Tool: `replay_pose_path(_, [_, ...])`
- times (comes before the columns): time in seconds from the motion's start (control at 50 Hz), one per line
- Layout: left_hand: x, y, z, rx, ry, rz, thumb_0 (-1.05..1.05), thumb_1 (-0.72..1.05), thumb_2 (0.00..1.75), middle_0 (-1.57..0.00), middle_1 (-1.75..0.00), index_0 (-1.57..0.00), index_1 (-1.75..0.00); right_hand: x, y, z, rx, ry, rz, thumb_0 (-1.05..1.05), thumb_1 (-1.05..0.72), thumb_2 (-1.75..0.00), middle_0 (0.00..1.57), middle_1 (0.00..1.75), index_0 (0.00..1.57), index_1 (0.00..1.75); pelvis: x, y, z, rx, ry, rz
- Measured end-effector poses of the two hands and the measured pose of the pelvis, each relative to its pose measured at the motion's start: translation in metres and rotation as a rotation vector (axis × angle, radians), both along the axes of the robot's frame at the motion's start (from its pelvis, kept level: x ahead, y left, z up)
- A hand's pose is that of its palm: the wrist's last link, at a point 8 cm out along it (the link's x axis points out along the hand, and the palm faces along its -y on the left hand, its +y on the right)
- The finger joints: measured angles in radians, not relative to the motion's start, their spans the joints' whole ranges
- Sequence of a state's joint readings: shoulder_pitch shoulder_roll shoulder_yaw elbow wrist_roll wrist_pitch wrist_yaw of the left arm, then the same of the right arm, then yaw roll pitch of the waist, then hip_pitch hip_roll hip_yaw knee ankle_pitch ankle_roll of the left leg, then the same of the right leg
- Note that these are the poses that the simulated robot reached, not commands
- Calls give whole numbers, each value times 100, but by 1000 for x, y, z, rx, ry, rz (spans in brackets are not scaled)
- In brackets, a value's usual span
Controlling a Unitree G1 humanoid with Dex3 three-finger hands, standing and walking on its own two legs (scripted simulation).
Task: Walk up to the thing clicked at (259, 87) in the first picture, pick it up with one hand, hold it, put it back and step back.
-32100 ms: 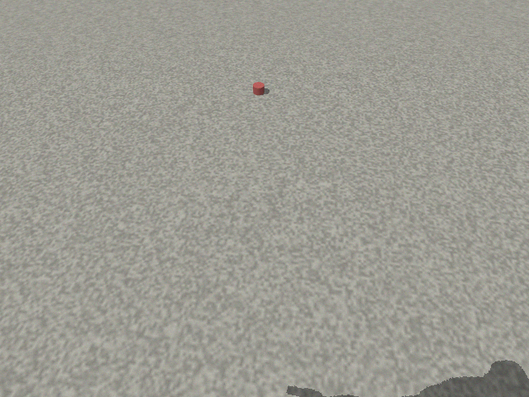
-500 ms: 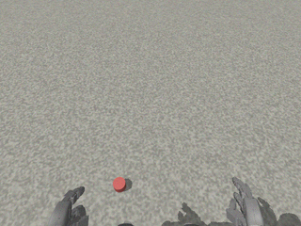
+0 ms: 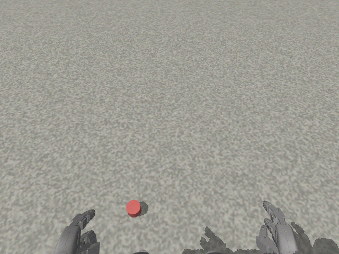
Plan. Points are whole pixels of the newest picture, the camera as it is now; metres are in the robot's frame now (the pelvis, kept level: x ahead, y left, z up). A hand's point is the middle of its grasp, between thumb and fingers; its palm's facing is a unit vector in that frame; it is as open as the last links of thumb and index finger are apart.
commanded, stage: home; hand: left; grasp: from above
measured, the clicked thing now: (133, 208) +0.46 +0.20 -0.69
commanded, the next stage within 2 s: stand in 0.42 s
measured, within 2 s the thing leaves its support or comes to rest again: neither
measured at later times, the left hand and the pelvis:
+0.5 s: hand (95, 249) +0.16 +0.18 -0.05, palm faces +0.04 -0.98 -0.19, open 7.4 cm; pelvis +0.00 +0.00 +0.00, yaw +0 degrees
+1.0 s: hand out of the picture +0.04 +0.25 -0.11, palm faces +0.04 -0.95 -0.31, open 7.4 cm; pelvis -0.01 +0.01 +0.05, yaw +0 degrees
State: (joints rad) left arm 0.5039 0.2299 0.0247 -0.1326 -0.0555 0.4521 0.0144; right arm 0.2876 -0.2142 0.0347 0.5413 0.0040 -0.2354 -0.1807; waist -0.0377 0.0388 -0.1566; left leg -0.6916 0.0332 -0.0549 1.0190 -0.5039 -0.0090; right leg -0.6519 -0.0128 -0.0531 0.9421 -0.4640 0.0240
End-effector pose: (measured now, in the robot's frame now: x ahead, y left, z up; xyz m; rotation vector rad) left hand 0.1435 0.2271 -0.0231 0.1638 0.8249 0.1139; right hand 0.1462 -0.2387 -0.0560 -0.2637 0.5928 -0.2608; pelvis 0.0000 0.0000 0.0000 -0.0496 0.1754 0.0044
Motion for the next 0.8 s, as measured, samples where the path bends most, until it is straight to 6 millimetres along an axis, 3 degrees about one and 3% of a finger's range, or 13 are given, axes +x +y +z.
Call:
replay_pose_path(0.52, [-4,3,0,4,1,-2,1,90,90,-20,-30,-20,-30,-2,4,1,3,-6,4,1,-90,-90,20,30,21,29,-3,2,-1,-2,-1,-1])
replay_pose_path(0.6, [0,16,-19,93,-22,-40,1,90,90,-21,-30,-20,-30,-8,-1,-16,-44,207,138,1,-90,-90,20,30,21,29,-11,2,8,23,-87,-4])
replay_pose_path(0.68, [-15,35,-35,131,60,-18,1,90,90,-21,-30,-20,-30,-23,-14,-21,-17,352,136,1,-90,-90,20,30,21,30,-13,3,18,45,-132,-4])
replay_pose_path(0.8, [-53,57,-48,144,212,42,1,90,90,-21,-30,-20,-30,-49,-28,-15,-3,453,60,1,-90,-90,20,30,21,30,-11,6,31,47,-172,-3])
